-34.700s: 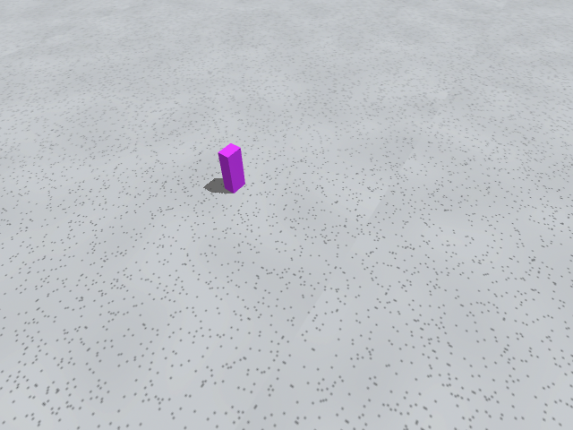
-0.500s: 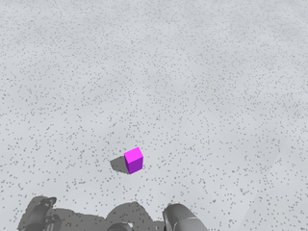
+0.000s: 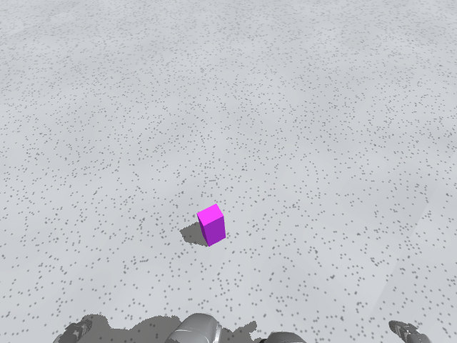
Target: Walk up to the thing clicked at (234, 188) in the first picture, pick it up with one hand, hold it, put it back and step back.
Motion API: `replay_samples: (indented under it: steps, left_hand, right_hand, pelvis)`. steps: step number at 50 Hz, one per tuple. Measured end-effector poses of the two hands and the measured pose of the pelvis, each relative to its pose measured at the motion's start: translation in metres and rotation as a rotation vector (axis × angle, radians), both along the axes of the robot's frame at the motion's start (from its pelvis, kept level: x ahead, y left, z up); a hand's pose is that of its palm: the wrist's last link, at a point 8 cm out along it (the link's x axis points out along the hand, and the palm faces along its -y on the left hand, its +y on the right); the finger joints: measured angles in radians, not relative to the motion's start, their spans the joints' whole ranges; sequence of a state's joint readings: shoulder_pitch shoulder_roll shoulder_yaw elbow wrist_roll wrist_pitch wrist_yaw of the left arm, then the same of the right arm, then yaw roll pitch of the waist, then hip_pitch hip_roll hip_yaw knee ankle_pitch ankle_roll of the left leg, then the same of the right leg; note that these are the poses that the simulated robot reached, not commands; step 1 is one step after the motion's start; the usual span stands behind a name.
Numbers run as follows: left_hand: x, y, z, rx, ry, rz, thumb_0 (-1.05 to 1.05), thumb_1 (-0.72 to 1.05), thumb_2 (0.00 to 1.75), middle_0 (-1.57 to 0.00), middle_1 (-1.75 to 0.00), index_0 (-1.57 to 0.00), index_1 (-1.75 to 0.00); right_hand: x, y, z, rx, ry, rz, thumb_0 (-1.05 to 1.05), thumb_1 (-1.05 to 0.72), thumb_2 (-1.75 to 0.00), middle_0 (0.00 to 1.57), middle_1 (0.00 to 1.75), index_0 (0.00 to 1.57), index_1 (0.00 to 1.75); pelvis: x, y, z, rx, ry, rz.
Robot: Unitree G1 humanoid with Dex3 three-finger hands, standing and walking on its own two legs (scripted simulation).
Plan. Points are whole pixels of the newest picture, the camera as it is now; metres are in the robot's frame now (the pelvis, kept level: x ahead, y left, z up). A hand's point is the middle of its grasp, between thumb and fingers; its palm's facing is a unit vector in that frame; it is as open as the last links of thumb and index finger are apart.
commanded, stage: step back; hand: left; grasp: from the side
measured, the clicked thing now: (212, 226) +0.58 +0.12 -0.65
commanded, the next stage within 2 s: none
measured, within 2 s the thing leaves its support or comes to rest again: neither
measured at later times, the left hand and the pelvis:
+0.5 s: hand out of the picture -0.08 +0.28 -0.16, palm faces -0.01 -0.92 -0.38, open 7.4 cm; pelvis -0.15 -0.01 -0.01, yaw -2 degrees
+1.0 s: hand out of the picture -0.19 +0.22 -0.16, palm faces +0.05 -0.92 -0.39, open 7.4 cm; pelvis -0.32 -0.05 -0.02, yaw +3 degrees
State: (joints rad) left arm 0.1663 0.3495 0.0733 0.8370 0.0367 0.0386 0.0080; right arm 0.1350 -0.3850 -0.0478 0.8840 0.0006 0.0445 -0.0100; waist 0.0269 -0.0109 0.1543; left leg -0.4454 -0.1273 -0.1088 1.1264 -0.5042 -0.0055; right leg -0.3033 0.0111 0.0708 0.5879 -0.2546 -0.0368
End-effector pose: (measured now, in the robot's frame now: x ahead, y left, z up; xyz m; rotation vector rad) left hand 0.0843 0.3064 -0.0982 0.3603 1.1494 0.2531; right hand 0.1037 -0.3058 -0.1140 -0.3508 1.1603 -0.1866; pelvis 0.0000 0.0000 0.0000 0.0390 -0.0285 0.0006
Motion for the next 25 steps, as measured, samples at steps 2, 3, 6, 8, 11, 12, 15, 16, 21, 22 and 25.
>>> replay_samples:
  steps: [2, 3, 6, 8, 11, 12, 15, 16, 21, 22, 25]
  left_hand:
    - [-0.005, 0.001, 0.001, 0.001, -0.018, -0.003, 0.01, 0.9, 0.89, -0.21, -0.3, -0.21, -0.3]
    - [-0.008, 0.002, 0.001, 0.001, -0.028, -0.007, 0.01, 0.9, 0.89, -0.21, -0.3, -0.21, -0.3]
    - [-0.018, 0.007, -0.005, -0.007, -0.06, -0.015, 0.01, 0.9, 0.89, -0.21, -0.3, -0.21, -0.3]
    - [-0.027, 0.013, -0.014, -0.021, -0.077, -0.015, 0.01, 0.9, 0.89, -0.21, -0.3, -0.21, -0.3]
    - [-0.047, 0.019, -0.026, -0.044, -0.069, -0.004, 0.01, 0.9, 0.89, -0.21, -0.3, -0.21, -0.3]
    - [-0.056, 0.018, -0.027, -0.05, -0.054, 0.0, 0.01, 0.9, 0.89, -0.21, -0.3, -0.21, -0.3]
    - [-0.08, 0.017, -0.024, -0.067, -0.021, 0.012, 0.01, 0.9, 0.89, -0.21, -0.3, -0.21, -0.3]
    - [-0.088, 0.017, -0.023, -0.072, -0.019, 0.019, 0.01, 0.9, 0.89, -0.21, -0.3, -0.21, -0.3]
    - [-0.133, 0.019, -0.023, -0.054, 0.02, 0.028, 0.01, 0.9, 0.89, -0.21, -0.3, -0.21, -0.3]
    - [-0.142, 0.018, -0.024, -0.045, 0.034, 0.026, 0.01, 0.9, 0.89, -0.21, -0.3, -0.21, -0.3]
    - [-0.167, 0.013, -0.026, -0.023, 0.073, 0.009, 0.01, 0.9, 0.89, -0.21, -0.3, -0.21, -0.3]
  right_hand:
    - [-0.013, -0.004, 0.002, -0.023, 0.014, 0.011, 0.0, -0.91, -0.89, 0.21, 0.3, 0.2, 0.3]
    - [-0.02, -0.005, 0.003, -0.034, 0.021, 0.015, 0.0, -0.91, -0.89, 0.21, 0.3, 0.2, 0.3]
    - [-0.039, -0.005, 0.003, -0.068, 0.036, 0.031, 0.0, -0.91, -0.89, 0.21, 0.3, 0.2, 0.3]
    - [-0.052, -0.001, 0.002, -0.088, 0.036, 0.044, 0.0, -0.91, -0.89, 0.21, 0.3, 0.2, 0.3]
    - [-0.076, 0.011, 0.007, -0.09, 0.035, 0.048, 0.0, -0.91, -0.89, 0.2, 0.3, 0.2, 0.3]
    - [-0.083, 0.014, 0.011, -0.083, 0.031, 0.049, 0.0, -0.91, -0.89, 0.2, 0.3, 0.2, 0.3]
    - [-0.104, 0.017, 0.023, -0.082, 0.025, 0.05, 0.0, -0.91, -0.89, 0.21, 0.3, 0.2, 0.3]
    - [-0.109, 0.017, 0.026, -0.084, 0.024, 0.05, 0.0, -0.91, -0.89, 0.21, 0.3, 0.2, 0.3]
    - [-0.122, 0.01, 0.033, -0.09, -0.031, 0.051, 0.0, -0.9, -0.89, 0.21, 0.3, 0.2, 0.3]
    - [-0.124, 0.007, 0.033, -0.089, -0.048, 0.051, 0.0, -0.9, -0.89, 0.21, 0.3, 0.2, 0.3]
    - [-0.134, -0.004, 0.028, -0.085, -0.097, 0.049, 0.0, -0.9, -0.89, 0.21, 0.3, 0.2, 0.3]
  pelvis:
    - [-0.011, 0.002, 0.0, -0.004, 0.012, 0.006]
    - [-0.017, 0.003, 0.0, -0.009, 0.015, 0.011]
    - [-0.037, 0.009, -0.005, -0.029, 0.013, 0.036]
    - [-0.051, 0.014, -0.012, -0.04, 0.004, 0.054]
    - [-0.073, 0.016, -0.013, 0.006, -0.025, 0.029]
    - [-0.078, 0.017, -0.011, -0.009, -0.025, 0.029]
    - [-0.092, 0.016, -0.002, -0.06, -0.021, 0.048]
    - [-0.096, 0.015, 0.0, -0.063, -0.015, 0.041]
    - [-0.124, 0.006, 0.001, -0.06, 0.001, 0.006]
    - [-0.131, 0.004, 0.0, -0.057, 0.002, -0.002]
    - [-0.153, -0.006, -0.006, -0.048, -0.002, -0.029]
